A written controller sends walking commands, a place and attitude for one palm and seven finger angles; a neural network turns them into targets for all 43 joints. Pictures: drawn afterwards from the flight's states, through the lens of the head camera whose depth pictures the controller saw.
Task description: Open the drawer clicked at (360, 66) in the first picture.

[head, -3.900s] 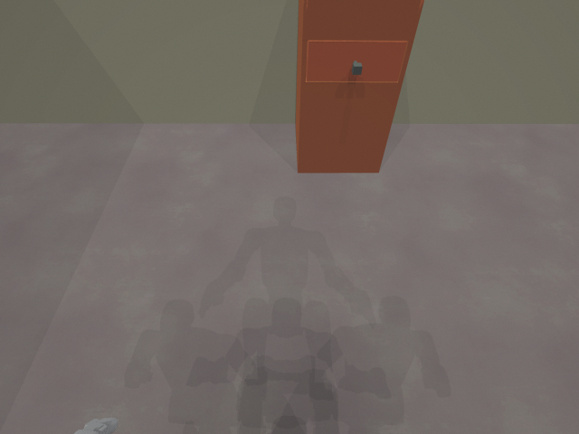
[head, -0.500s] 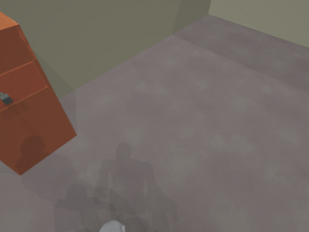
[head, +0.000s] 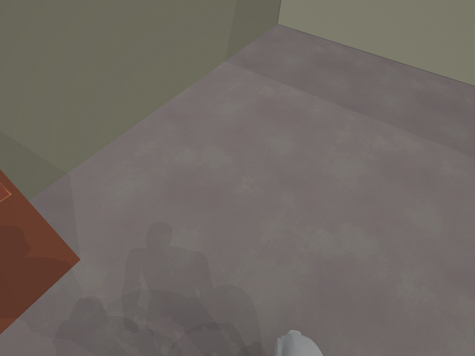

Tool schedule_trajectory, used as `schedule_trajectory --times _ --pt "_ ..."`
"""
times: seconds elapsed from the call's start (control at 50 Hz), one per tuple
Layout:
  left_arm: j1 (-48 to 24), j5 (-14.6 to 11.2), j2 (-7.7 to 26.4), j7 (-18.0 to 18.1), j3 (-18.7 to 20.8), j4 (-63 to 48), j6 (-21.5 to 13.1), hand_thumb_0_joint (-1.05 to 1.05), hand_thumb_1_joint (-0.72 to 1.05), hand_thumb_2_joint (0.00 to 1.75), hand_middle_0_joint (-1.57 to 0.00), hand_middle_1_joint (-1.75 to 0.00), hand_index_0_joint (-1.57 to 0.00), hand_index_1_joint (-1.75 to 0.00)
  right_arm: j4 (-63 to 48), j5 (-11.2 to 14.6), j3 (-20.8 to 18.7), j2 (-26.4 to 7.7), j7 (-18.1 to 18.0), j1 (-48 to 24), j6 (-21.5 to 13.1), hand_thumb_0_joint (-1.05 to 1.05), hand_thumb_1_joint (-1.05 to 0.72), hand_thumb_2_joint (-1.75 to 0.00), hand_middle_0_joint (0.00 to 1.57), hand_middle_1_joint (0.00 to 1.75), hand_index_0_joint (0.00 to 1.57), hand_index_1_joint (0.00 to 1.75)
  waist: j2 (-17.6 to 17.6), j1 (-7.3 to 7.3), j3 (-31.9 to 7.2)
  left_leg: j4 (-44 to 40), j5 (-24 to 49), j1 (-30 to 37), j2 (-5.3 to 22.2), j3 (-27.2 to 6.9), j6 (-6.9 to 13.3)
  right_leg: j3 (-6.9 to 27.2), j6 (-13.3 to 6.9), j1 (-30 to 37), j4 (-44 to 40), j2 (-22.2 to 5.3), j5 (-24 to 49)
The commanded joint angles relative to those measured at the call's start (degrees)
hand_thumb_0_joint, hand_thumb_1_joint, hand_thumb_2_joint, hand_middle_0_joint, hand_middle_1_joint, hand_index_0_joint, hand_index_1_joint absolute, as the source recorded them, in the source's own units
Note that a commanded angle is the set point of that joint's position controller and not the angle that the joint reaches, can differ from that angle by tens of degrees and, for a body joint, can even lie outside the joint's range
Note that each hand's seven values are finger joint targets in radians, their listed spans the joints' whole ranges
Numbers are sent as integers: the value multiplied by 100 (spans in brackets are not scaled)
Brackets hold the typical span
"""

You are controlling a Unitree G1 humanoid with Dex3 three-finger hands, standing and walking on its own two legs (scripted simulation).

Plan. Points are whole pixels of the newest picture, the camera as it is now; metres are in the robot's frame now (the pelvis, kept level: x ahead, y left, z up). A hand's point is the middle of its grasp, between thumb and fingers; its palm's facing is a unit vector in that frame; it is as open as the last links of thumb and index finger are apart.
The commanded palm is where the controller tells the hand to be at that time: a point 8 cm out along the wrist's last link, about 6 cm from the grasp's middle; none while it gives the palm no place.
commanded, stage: turn to face it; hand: left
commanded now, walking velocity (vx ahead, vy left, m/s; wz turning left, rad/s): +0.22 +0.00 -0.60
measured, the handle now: out of the picture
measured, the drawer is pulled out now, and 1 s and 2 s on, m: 0.00 0.00 0.00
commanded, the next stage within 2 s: none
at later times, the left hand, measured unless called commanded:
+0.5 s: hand (191, 290) +0.27 +0.11 -0.17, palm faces +0.07 -0.99 -0.14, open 7.2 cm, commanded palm none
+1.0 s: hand (143, 339) +0.18 +0.19 -0.16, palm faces +0.37 -0.88 -0.30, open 7.4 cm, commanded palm none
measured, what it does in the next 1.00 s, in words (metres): walks ahead, turning left: right foot, then left foot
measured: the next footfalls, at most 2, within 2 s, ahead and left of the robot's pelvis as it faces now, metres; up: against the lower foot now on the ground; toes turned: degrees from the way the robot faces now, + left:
right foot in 0.16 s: +0.22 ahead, -0.15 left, +0.00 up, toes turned -13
left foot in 0.60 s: +0.23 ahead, +0.08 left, +0.00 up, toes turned +18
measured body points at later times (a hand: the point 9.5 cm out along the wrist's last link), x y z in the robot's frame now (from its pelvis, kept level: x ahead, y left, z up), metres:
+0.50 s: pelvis +0.15 -0.05 -0.01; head +0.17 -0.04 +0.44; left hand +0.27 +0.16 -0.15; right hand +0.21 -0.28 -0.16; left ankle +0.18 +0.07 -0.71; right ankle +0.18 -0.14 -0.74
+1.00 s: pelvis +0.17 -0.06 -0.01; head +0.21 -0.05 +0.44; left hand +0.16 +0.23 -0.14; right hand +0.32 -0.27 -0.15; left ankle +0.19 +0.07 -0.74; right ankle +0.21 -0.20 -0.71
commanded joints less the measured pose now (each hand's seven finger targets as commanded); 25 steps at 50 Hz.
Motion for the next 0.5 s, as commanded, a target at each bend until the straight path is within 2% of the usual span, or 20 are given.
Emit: schedule_trajectory --times 0.0,0.04,0.06,0.08,0.1,0.12,0.14,0.16,0.18,0.2,0.22,0.24,0.26,0.28,0.3,0.36,0.38,0.44,0.48 --pt "-960 -2 -19 -46 -55 -721 -180 0 90 90 -20 -30 -20 -30 -132 -7 -225 -880 -60 499 -36 0 -90 -90 20 30 20 30 1078 -291 511 -645 2080 30 1448 -342 591 -248 -57 -186 -1178 103 65" --pt "-911 -8 46 -50 -40 -730 -214 0 90 90 -20 -30 -20 -30 -159 -17 -260 -979 -61 436 -8 0 -90 -90 20 30 20 30 1142 -218 425 -316 2620 199 1490 -168 540 -384 -195 130 -1523 284 -31" --pt "-749 -4 131 -48 -28 -698 -243 0 90 90 -20 -30 -20 -30 -184 -8 -291 -1054 -63 376 1 0 -90 -90 20 30 20 30 1107 -115 231 112 3289 296 1518 -87 508 -470 -287 496 -1705 420 -152" --pt "-353 6 206 -16 -19 -595 -280 0 90 90 -20 -30 -20 -30 -212 3 -307 -1111 -59 328 25 0 -90 -90 20 30 20 30 1055 69 13 748 3997 210 1475 -20 450 -601 -373 1135 -1926 613 -172" --pt "487 29 344 34 5 -324 -360 0 90 90 -20 -30 -20 -30 -203 35 -277 -1128 -47 192 30 0 -90 -90 20 30 20 30 841 492 -504 1782 4151 -74 1283 49 286 -664 -420 2338 -2416 738 386" --pt "1234 62 912 119 122 -64 -480 0 90 90 -20 -30 -20 -30 -190 116 -213 -900 20 373 35 0 -90 -90 20 30 20 30 -215 774 -1255 3256 2623 -1381 914 -82 62 196 -592 4191 -2537 -60 1475" --pt "1723 -9 1521 211 237 76 -536 0 90 90 -20 -30 -20 -30 -304 192 -112 -422 -3 637 24 0 -90 -90 20 30 20 30 -1492 731 -2078 5163 -1739 -2835 -86 -440 -181 2556 -1306 5347 -2701 -1859 3647" --pt "1631 -153 1558 263 163 67 -493 0 90 90 -20 -30 -20 -30 -395 183 -121 -546 -67 245 87 0 -90 -90 20 30 20 30 -502 709 -1831 5614 -1928 -2796 -25 -1344 -69 2169 -1502 4646 -2930 -1964 5042" --pt "1062 -130 1415 293 123 -46 -501 0 90 90 -20 -30 -20 -30 -330 177 -112 -435 -85 394 161 0 -90 -90 20 30 20 30 -1000 401 -1813 5833 -1583 -2748 53 -1696 -76 2190 -1393 4188 -3169 -1970 4147" --pt "520 -110 1128 322 34 -183 -489 0 90 90 -20 -30 -20 -30 -229 128 -115 -526 -81 347 219 0 -90 -90 20 30 20 30 -951 296 -1245 5858 -1221 -2825 202 -1768 -86 1873 -1259 3508 -3414 -1839 3267" --pt "120 -107 832 353 -74 -251 -489 0 90 90 -20 -30 -20 -30 -135 85 -98 -513 -79 223 281 0 -90 -90 20 30 20 30 -396 127 -745 5617 -852 -2659 324 -1807 -84 1275 -1076 2712 -3560 -1603 2897" --pt "-126 -96 663 364 -152 -281 -503 0 90 90 -20 -30 -20 -30 -45 64 -69 -401 -76 272 352 0 -90 -90 20 30 20 30 -138 -42 -497 5295 -597 -2453 326 -1826 -83 777 -903 2157 -3657 -1408 2851" --pt "-328 -82 592 368 -198 -302 -510 0 90 90 -20 -30 -20 -30 27 60 -45 -330 -65 461 427 0 -90 -90 20 30 20 30 -250 -198 -514 4954 -481 -2284 304 -1807 -107 404 -815 1934 -3709 -1296 2742" --pt "-492 -58 575 387 -195 -337 -488 0 90 90 -20 -30 -20 -30 31 70 -52 -324 -46 543 470 0 -90 -90 20 30 20 30 -267 -282 -504 4628 -491 -2148 280 -1733 -139 206 -822 1777 -3753 -1273 2524" --pt "-576 -64 570 394 -199 -398 -461 0 90 90 -20 -30 -20 -30 9 64 -39 -318 -31 567 517 0 -90 -90 20 30 20 30 -360 -308 -562 4450 -442 -2153 222 -1630 -171 21 -843 1797 -3781 -1244 2367" --pt "-523 -77 598 393 -181 -432 -361 0 90 90 -20 -30 -20 -30 -252 57 -59 -389 26 84 568 0 -90 -90 20 30 20 30 -412 -171 -421 3968 -418 -2379 121 -1418 -231 -153 -857 1993 -3872 -1281 1799" --pt "-516 -51 617 414 -143 -439 -335 0 90 90 -20 -30 -20 -30 -344 58 -83 -390 51 -34 572 0 -90 -90 20 30 20 30 -485 -156 -370 3769 -434 -2351 148 -1397 -225 -195 -858 1979 -3858 -1366 1599" --pt "-451 -30 756 425 -60 -526 -267 0 90 90 -20 -30 -20 -30 -650 51 -109 -480 115 -574 568 0 -90 -90 20 30 20 30 -545 8 -195 3078 -535 -2354 107 -1219 -190 -288 -839 2110 -3678 -1487 1311" --pt "-434 -9 853 432 -10 -573 -221 0 90 90 -20 -30 -20 -30 -813 60 -147 -536 148 -707 554 0 -90 -90 20 30 20 30 -503 25 -209 2586 -512 -2203 92 -1203 -134 -330 -793 2217 -3411 -1590 1161"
